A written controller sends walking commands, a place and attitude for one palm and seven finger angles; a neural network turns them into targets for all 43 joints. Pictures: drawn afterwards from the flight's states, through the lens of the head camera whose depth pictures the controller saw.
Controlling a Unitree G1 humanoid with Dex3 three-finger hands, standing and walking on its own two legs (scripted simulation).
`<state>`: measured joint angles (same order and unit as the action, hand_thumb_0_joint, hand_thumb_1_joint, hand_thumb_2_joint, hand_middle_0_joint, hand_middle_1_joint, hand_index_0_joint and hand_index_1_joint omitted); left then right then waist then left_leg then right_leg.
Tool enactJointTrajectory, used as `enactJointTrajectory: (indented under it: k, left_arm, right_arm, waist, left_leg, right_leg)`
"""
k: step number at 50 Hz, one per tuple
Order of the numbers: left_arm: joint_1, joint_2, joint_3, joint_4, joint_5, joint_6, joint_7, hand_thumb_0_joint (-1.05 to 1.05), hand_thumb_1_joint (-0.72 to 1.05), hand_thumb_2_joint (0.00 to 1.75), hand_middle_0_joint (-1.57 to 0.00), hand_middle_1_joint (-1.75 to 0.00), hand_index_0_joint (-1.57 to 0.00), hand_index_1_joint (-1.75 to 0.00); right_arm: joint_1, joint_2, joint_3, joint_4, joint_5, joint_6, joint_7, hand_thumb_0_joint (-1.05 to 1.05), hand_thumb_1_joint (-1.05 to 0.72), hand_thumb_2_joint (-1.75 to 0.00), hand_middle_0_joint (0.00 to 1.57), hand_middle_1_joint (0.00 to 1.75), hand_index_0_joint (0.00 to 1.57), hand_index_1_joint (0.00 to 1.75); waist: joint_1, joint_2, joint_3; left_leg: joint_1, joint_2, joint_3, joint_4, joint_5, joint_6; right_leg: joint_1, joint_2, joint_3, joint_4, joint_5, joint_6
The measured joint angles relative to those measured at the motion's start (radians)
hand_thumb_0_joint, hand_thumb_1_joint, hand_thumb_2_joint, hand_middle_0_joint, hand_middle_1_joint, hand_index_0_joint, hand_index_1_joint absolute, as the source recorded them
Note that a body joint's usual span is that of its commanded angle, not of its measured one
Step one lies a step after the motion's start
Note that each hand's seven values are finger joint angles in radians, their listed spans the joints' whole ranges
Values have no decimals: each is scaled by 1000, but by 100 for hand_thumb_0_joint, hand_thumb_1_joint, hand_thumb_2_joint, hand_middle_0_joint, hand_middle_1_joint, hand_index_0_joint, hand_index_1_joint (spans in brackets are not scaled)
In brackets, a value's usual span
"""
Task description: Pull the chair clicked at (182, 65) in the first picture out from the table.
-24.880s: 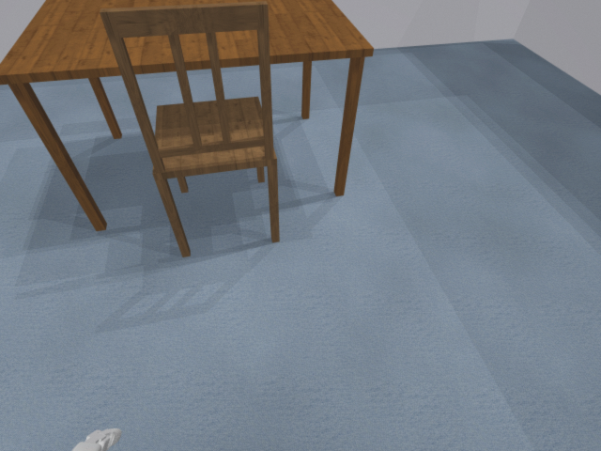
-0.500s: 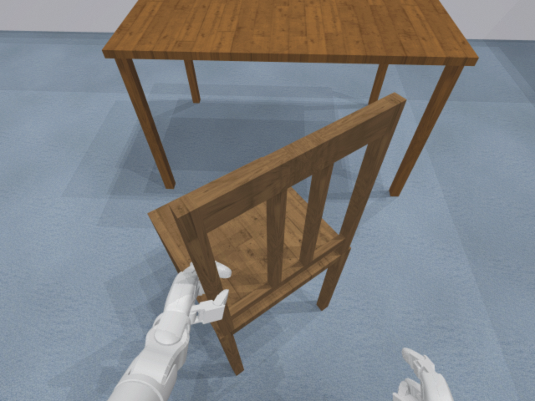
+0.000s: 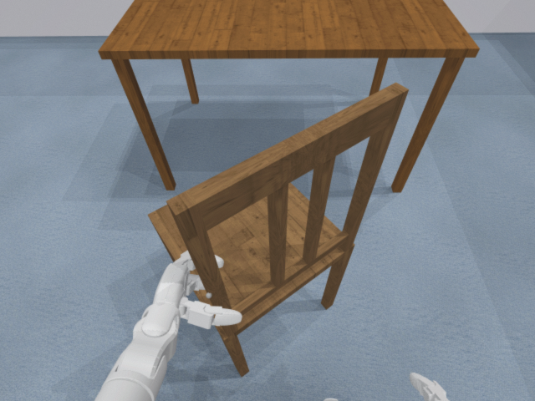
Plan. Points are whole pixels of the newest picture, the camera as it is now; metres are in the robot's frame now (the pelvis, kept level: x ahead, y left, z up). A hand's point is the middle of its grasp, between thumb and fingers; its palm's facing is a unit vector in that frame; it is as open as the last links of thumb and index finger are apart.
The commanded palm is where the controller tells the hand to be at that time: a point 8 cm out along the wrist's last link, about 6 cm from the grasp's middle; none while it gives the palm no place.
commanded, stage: open the thumb and straighten the fingers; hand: left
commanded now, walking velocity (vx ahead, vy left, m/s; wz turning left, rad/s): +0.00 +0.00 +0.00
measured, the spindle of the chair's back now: (277, 242) +0.39 -0.01 -0.05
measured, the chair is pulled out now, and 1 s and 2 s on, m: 0.51 0.51 0.51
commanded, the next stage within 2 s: draw the fingers out of the gap in 0.38 s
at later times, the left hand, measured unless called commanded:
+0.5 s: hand (205, 301) +0.29 +0.11 -0.05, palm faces -0.09 -0.98 -0.16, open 17.4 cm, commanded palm +0.26 +0.17 -0.03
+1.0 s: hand (186, 360) +0.20 +0.13 -0.05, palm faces -0.07 -0.98 -0.16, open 17.5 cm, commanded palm +0.18 +0.18 -0.03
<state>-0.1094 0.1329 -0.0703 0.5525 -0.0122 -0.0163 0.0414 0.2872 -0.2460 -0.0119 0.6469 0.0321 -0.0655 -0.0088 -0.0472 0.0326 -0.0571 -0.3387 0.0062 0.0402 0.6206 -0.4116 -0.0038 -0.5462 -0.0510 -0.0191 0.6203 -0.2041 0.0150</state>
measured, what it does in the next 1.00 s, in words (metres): stands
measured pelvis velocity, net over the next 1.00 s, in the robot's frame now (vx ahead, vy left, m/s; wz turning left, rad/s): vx -0.01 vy -0.01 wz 0.05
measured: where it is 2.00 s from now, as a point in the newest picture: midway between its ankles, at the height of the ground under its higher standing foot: outside the picture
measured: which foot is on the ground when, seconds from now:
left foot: down 0.00-1.00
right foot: down 0.00-1.00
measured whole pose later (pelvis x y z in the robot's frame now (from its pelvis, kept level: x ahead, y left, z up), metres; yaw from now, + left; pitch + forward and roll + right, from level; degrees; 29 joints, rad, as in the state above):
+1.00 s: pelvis -0.01 -0.01 -0.02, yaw +3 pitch +9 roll +0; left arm 0.30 0.20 -0.06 0.12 -0.03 0.05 -0.06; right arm 0.26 -0.25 0.02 0.52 0.03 -0.16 -0.04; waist -0.04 0.04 -0.11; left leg -0.50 0.01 -0.02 0.85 -0.50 -0.02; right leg -0.68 -0.07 -0.07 0.82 -0.30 0.00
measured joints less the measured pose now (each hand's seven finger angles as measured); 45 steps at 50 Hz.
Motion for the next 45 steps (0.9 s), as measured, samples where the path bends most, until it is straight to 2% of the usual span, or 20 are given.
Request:
enactJointTrajectory:
  k: [4,8,12,16,21,27,31,45]
  left_arm:
    - [-3,-5,0,-7,-15,22,-18,0,-37,29,-32,-107,-38,-111]
    - [1,-15,-9,-30,-6,35,-23,0,-47,24,-27,-85,-30,-87]
    - [9,-15,18,-46,5,33,-24,-1,-51,22,-20,-60,-21,-60]
    - [12,10,39,-61,1,43,-34,-1,-53,21,-12,-34,-12,-34]
    - [25,39,45,-90,-17,56,-61,-1,-54,21,-5,-14,-5,-14]
    - [47,42,55,-108,-27,63,-92,-1,-54,21,-2,-4,-2,-4]
    - [107,55,69,-154,-29,64,-103,-1,-54,21,-1,-2,-1,-2]
    - [351,56,13,-375,-25,57,-98,-1,-54,21,-1,0,0,0]
  right_arm:
    - [2,2,5,-8,1,-9,-3,1,-91,-90,20,30,20,30]
    - [-3,6,8,-22,-2,-20,-7,1,-91,-90,20,30,20,30]
    - [-12,9,13,-36,-7,-20,-10,1,-91,-90,20,30,20,30]
    - [-18,7,15,-51,-5,-17,-13,1,-91,-90,20,30,20,30]
    - [-19,-8,11,-61,-1,-22,-19,1,-91,-90,20,30,20,30]
    - [-21,-22,12,-66,0,-22,-22,1,-91,-90,20,30,20,30]
    - [-18,-21,11,-83,3,-20,-19,1,-91,-90,20,30,20,30]
    - [-20,-9,21,-111,2,-79,-27,2,-91,-90,20,30,20,30]
  waist:
    - [4,4,-10]
    - [5,4,-14]
    - [3,-3,-21]
    - [1,-7,-21]
    - [0,-1,-23]
    - [-2,4,-31]
    - [-3,1,-31]
    - [10,9,-40]
  left_leg:
    - [-34,-3,-4,37,-15,-1]
    - [-62,-2,-9,69,-29,-4]
    - [-85,1,-11,95,-40,-9]
    - [-104,6,-19,118,-49,-15]
    - [-120,11,-34,137,-55,-21]
    - [-131,10,-41,151,-60,-24]
    - [-131,12,-39,154,-62,-25]
    - [-150,5,-57,204,-82,-20]
  right_leg:
    - [-35,-5,-2,40,-18,0]
    - [-62,-6,-6,73,-33,-4]
    - [-89,-4,-7,104,-47,-9]
    - [-104,-2,-15,125,-57,-15]
    - [-112,0,-29,136,-63,-21]
    - [-121,-2,-36,151,-70,-24]
    - [-123,0,-35,156,-72,-26]
    - [-127,-11,-49,188,-88,-20]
